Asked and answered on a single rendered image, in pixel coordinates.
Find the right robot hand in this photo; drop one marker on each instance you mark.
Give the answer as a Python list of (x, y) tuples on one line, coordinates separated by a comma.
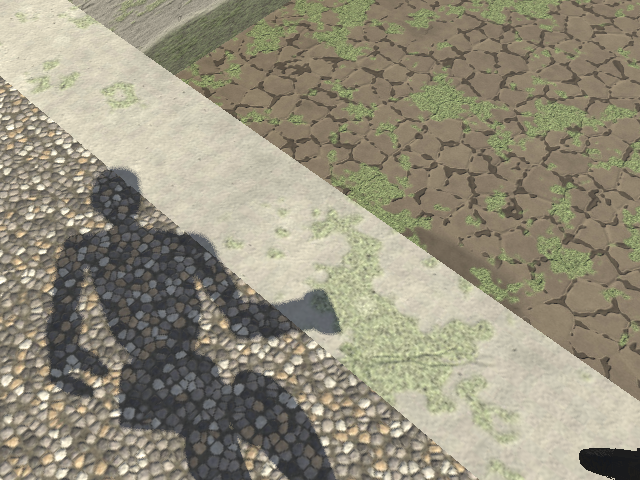
[(616, 463)]

